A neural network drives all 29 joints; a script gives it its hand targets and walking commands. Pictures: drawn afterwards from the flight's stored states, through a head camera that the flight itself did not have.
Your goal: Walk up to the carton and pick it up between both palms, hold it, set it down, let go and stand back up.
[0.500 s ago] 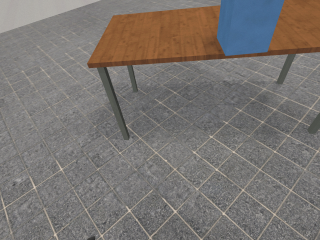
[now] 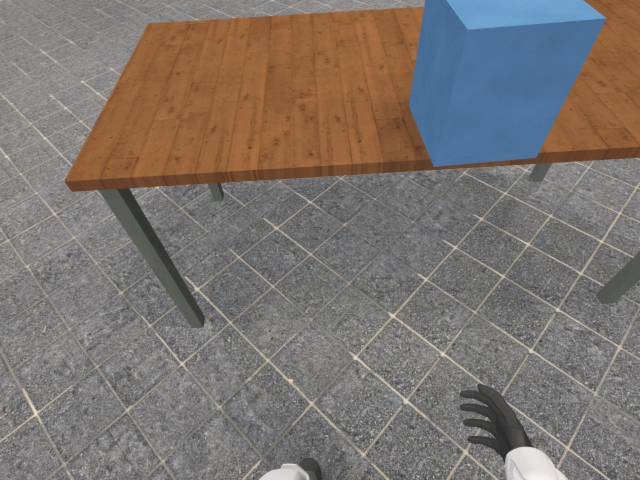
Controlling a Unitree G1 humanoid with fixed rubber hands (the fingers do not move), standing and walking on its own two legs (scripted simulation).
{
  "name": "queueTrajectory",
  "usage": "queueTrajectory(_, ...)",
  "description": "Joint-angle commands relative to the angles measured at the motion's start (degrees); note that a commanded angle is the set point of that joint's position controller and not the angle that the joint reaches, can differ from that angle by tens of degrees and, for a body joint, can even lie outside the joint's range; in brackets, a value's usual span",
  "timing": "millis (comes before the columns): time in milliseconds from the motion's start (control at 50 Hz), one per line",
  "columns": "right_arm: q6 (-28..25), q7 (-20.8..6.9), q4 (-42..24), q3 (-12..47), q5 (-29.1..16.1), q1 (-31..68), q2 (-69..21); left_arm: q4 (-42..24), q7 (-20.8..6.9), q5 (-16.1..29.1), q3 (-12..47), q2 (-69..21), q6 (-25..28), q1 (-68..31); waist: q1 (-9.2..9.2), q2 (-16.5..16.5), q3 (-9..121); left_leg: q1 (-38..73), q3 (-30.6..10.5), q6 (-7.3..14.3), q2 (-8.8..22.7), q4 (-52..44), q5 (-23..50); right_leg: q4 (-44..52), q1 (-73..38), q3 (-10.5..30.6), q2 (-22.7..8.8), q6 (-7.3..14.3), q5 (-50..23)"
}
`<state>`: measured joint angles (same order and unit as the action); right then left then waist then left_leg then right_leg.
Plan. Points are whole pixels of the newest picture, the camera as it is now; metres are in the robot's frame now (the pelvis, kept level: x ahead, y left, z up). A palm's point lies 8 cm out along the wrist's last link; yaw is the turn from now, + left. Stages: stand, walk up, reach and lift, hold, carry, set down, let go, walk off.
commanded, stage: walk up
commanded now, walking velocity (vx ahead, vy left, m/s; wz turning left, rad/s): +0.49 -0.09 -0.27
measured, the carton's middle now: (485, 71) +0.82 -0.16 +0.09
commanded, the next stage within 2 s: none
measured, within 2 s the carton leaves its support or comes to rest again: neither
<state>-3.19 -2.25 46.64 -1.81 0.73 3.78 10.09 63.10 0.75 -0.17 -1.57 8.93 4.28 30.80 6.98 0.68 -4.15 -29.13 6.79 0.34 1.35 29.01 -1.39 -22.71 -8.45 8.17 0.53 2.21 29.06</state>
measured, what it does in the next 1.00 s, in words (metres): walks ahead: right foot, then left foot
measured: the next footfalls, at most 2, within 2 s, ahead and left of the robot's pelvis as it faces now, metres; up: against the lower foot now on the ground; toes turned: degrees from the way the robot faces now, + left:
right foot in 0.48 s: +0.39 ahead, -0.21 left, +0.00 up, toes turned -12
left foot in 0.98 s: +0.39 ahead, -0.02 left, +0.00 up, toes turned -2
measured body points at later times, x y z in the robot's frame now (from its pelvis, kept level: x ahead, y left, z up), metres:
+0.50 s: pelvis +0.25 -0.08 +0.01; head +0.29 -0.09 +0.46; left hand +0.45 +0.12 -0.11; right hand +0.13 -0.30 -0.14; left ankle +0.14 +0.12 -0.71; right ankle +0.35 -0.20 -0.72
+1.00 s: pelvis +0.33 -0.11 +0.02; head +0.34 -0.09 +0.47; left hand +0.36 +0.11 -0.15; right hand +0.34 -0.34 -0.13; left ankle +0.35 -0.02 -0.72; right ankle +0.35 -0.20 -0.71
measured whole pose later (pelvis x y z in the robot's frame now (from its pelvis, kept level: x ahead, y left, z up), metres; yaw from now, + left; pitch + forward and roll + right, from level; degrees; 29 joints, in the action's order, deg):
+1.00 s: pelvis +0.33 -0.11 +0.02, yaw -5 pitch -1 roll -2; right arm 2.7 1.8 61.0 -1.7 0.8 -13.1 8.8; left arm 62.0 1.3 -1.2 -0.2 9.1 0.9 15.8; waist 0.5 0.2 -1.4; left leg -14.9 2.8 0.8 1.7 31.5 -15.2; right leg -26.3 14.0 -8.0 2.0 3.3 11.7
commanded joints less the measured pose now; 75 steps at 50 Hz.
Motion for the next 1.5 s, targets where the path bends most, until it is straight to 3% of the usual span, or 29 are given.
queueTrajectory(0, -0.51, 2.66, 5.85, -6.75, 1.14, -31.42, 22.4, -2.53, 0.37, 3.17, -1.26, 4.42, 0.54, 9.25, -13.12, -17.01, 27.46, 57.82, -39.74, 10.7, 33.03, -5.9, -3.51, -48.88, 40.14, -4.24, 2.12, -1.1, 2.98)
queueTrajectory(20, 0.43, 2.49, 5.86, -6.98, -0.33, -28.44, 19.24, -1.89, 0.37, 1.17, -2.7, 9.57, 0.16, 6.09, -11.94, -16.36, 25.85, 46.31, -49.06, 13.41, 31.99, -12.29, -21.13, -55.81, 37.93, -2.7, -1.62, -0.19, -2.59)
queueTrajectory(40, 1.0, 3.65, 5.75, -5.55, -0.99, -26.66, 15.66, -5.59, -0.95, -2.12, -4.77, 14.39, -0.24, -5.51, -11.78, -4.4, 14.29, 36.7, -45.64, 8.76, 29.3, -15.42, -5.33, -57.04, 38.32, -0.66, -1.86, -1.7, -4.49)
queueTrajectory(60, 0.04, 4.2, 6.73, -4.33, 0.09, -25.42, 13.02, -5.45, -1.43, -2.95, -4.53, 10.11, -0.36, -8.06, -9.7, 2.15, 7.22, 31.15, -33.38, 6.39, 26.9, -11.75, 13.81, -56.24, 39.68, 0.62, -3.22, -2.02, -9.66)
queueTrajectory(80, -0.61, 4.42, 6.47, -3.94, 0.47, -22.07, 10.82, -4.18, -2.18, -2.79, -3.37, 5.22, -1.05, -6.55, -7.56, 2.52, 4.51, 25.46, -22.16, 5.55, 23.69, -10.01, 14.44, -54.47, 39.5, 0.25, -4.8, -2.12, -12.67)
queueTrajectory(140, -1.48, 3.01, 8.98, -2.49, 0.6, -23.22, 6.23, -5.99, -2.87, -1.61, -2.49, 2.18, -2.24, -8.2, -6.47, -8.81, 1.4, 18.88, -11.41, 4.67, 17.89, -11.6, 17.0, -50.18, 37.65, -2.1, -4.26, -1.38, -16.36)
queueTrajectory(200, -2.27, 2.62, 9.77, -2.14, 0.94, -24.57, 6.82, -6.91, -3.56, -1.71, -2.48, 3.07, -3.75, -9.77, -5.5, -11.22, 0.31, 16.79, -5.25, 4.63, 17.41, -12.73, 24.04, -45.05, 40.18, -3.91, -2.88, -2.36, -18.27)
queueTrajectory(320, -2.34, 3.37, 9.58, -2.61, 0.01, -24.73, 10.75, -12.28, -6.51, -1.12, -0.63, 4.23, -3.32, -24.29, -7.89, -12.28, -0.51, 14.68, 0.64, 2.03, 14.36, -15.44, 16.84, -14.77, 32.47, -12.65, -4.15, -4.19, -31.82)
queueTrajectory(420, -1.19, 4.01, 10.51, -4.87, 0.0, -26.37, 15.68, -11.92, -5.51, -1.28, -1.77, 9.44, -3.09, -23.67, -7.29, -9.46, 2.49, 23.26, -0.79, 1.24, 17.86, -7.87, 17.96, -3.52, 25.56, -11.93, -4.67, -2.04, -24.88)
queueTrajectory(440, -0.74, 4.03, 10.69, -4.71, 0.16, -27.33, 14.44, -9.38, -4.82, -1.89, -2.51, 11.16, -2.48, -17.54, -5.15, -5.73, 5.84, 23.36, 0.41, 0.42, 15.77, 0.76, 17.35, 0.24, 18.71, -12.14, -4.12, -1.03, -26.23)
queueTrajectory(460, -0.14, 2.99, 12.77, -2.42, 0.55, -32.67, 8.03, -7.79, -3.45, -3.57, -1.84, 9.77, 0.35, -10.63, -1.75, -1.11, 14.18, 17.32, 3.18, -2.2, 9.44, 11.55, -7.22, 0.55, 3.57, -7.04, -10.43, -2.49, -34.36)
queueTrajectory(480, 0.82, 2.64, 12.14, -1.0, 1.04, -39.45, 1.34, -6.31, -2.27, -3.38, -2.89, 15.97, 0.72, -5.2, -4.92, 14.57, 18.49, 5.04, 2.24, -3.6, 5.62, 24.95, -38.13, -4.66, -8.43, 9.1, -24.3, -2.1, -47.7)
queueTrajectory(500, 1.75, 3.47, 13.11, -1.5, -0.93, -43.65, 2.8, -4.57, -1.32, -0.25, -4.82, 21.85, -0.22, -3.56, -3.46, 20.61, 24.44, -0.48, 0.19, -2.8, 3.79, 33.97, -36.16, 0.6, -11.05, 17.8, -28.6, 6.76, -39.83)
queueTrajectory(520, 2.19, 3.0, 11.96, -2.66, 0.02, -36.14, 8.2, -4.55, -0.95, 0.82, -4.57, 19.14, -0.95, -4.88, -2.65, 14.25, 21.83, 0.78, -3.71, -2.77, 5.06, 36.34, -34.66, 5.39, -2.24, 18.1, -25.58, 6.28, -32.63)
queueTrajectory(540, 2.18, 2.28, 10.39, -2.92, -0.02, -28.61, 8.17, -4.96, -0.58, 0.08, -2.86, 15.06, -0.68, -8.89, -3.31, 9.9, 13.95, 1.48, -6.06, -2.05, 5.83, 35.93, -31.17, 6.47, 6.24, 9.78, -21.66, 3.16, -34.58)
queueTrajectory(600, 2.17, 1.56, 11.82, -2.09, 0.51, -27.81, 3.34, -5.5, -0.01, -0.39, -1.16, 9.6, 0.34, -15.97, -7.71, 7.27, 6.9, 3.72, -6.49, -2.23, 7.23, 31.7, -20.91, 5.73, 14.05, -2.65, -16.19, 0.2, -48.23)
queueTrajectory(620, 3.37, 2.05, 13.95, -3.45, 0.67, -30.08, 7.16, -6.13, -0.64, -0.97, -1.36, 10.31, 0.37, -13.99, -6.59, 0.2, 6.34, 3.69, -5.59, -2.9, 5.25, 33.68, -19.61, 6.18, 13.91, 5.4, -19.7, -0.75, -48.03)
queueTrajectory(680, 5.09, 1.67, 13.62, -3.0, 0.73, -29.52, 2.92, -6.26, -0.88, 0.72, -1.43, 11.16, 0.95, -15.13, -8.75, 3.89, 4.68, 3.54, -6.58, -4.08, 5.62, 31.25, -15.54, 10.93, 17.97, 3.4, -18.62, -1.4, -32.47)
queueTrajectory(700, 5.46, 1.74, 12.06, -1.53, -0.24, -25.98, -1.72, -6.58, 0.46, 1.93, 0.51, 6.28, 0.92, -23.09, -12.52, 10.47, 1.51, 9.76, -7.5, -2.61, 4.34, 24.02, -13.11, 8.49, 25.52, -9.79, -11.13, 0.53, -51.28)
queueTrajectory(720, 5.33, 1.99, 11.87, -2.11, -0.45, -26.58, 0.35, -6.02, 0.67, 0.81, 0.52, 6.13, 1.19, -21.6, -12.49, 13.63, 2.27, 10.17, -4.82, -2.66, 1.22, 23.48, -12.64, 6.32, 25.03, -12.78, -9.26, 2.93, -63.63)
queueTrajectory(760, 5.98, 3.23, 12.52, -2.59, -0.31, -25.82, 3.23, -3.83, 0.49, -1.1, 1.29, 4.79, 1.05, -16.13, -10.85, 12.13, 3.6, 12.52, -4.15, -1.95, 0.33, 20.38, -13.35, 5.05, 25.49, -12.12, -10.29, 5.09, -66.65)
queueTrajectory(800, 6.6, 3.76, 13.21, -2.4, -0.15, -24.36, 3.73, -4.52, 0.32, -0.73, 0.97, 5.39, 0.26, -15.15, -9.72, 8.27, 3.89, 11.3, -4.1, -1.44, 0.64, 17.57, -15.42, 5.05, 22.66, -9.07, -11.3, 6.57, -56.02)
queueTrajectory(880, 6.38, 4.3, 11.96, -1.22, 0.03, -20.23, 3.78, -4.5, 0.88, -1.26, -0.07, 8.67, -1.71, -14.5, -7.84, 8.42, 5.39, 13.59, -5.24, -0.83, 1.95, 10.02, -19.72, 6.73, 23.24, -2.03, -15.35, 9.8, -29.56)
queueTrajectory(920, 5.58, 4.46, 12.56, -0.79, 0.02, -21.08, 3.89, -4.3, 1.11, -1.31, -0.32, 9.01, -2.64, -15.39, -8.5, 6.2, 5.27, 17.86, -5.62, -0.27, 2.23, 1.97, -14.7, 5.54, 24.8, -0.79, -14.74, 8.87, -23.4)
queueTrajectory(960, 3.98, 4.56, 13.51, -0.34, 0.32, -22.8, 4.28, -3.54, 1.01, -0.57, -0.13, 7.26, -3.24, -13.83, -8.36, -1.42, 5.02, 22.81, -8.15, -0.13, 5.27, -8.75, -3.49, 2.42, 25.55, -2.01, -11.81, 5.03, -24.39)
queueTrajectory(1000, 2.87, 4.58, 13.62, 0.17, 0.13, -20.49, 5.82, -2.14, 0.74, 0.46, 0.53, 3.03, -3.7, -8.77, -3.96, -12.25, 5.67, 22.57, -17.35, 2.23, 13.49, -13.62, 2.55, -2.54, 24.53, -8.26, -4.46, 1.73, -14.81)
queueTrajectory(1040, 2.91, 4.11, 13.99, -0.05, -0.41, -16.22, 4.65, -1.43, 1.08, -0.2, 0.36, 3.75, -4.65, -10.61, -3.85, -18.77, -0.24, 9.37, -16.86, 4.67, 11.82, -18.11, -11.36, 0.69, 16.16, -8.4, -4.03, 0.85, -16.7)
queueTrajectory(1260, 1.88, 4.08, 16.72, 0.21, -0.41, -22.77, 3.14, 3.95, 1.31, -0.49, 0.78, 1.96, -4.29, -11.6, -5.98, 3.64, 0.16, 16.32, -13.27, 3.25, 7.09, -19.42, -16.06, 5.2, 16.44, -7.8, -6.07, -1.05, -19.84)
queueTrajectory(1480, 1.84, 4.1, 18.98, 1.11, -0.3, -24.64, -0.11, 5.8, 1.98, -0.28, 1.31, 2.4, -3.61, -9.14, -6.43, -2.55, -0.74, 18.35, -10.14, 2.59, 4.92, -16.87, -9.89, 5.84, 17.61, -6.75, -7.27, -0.59, -20.7)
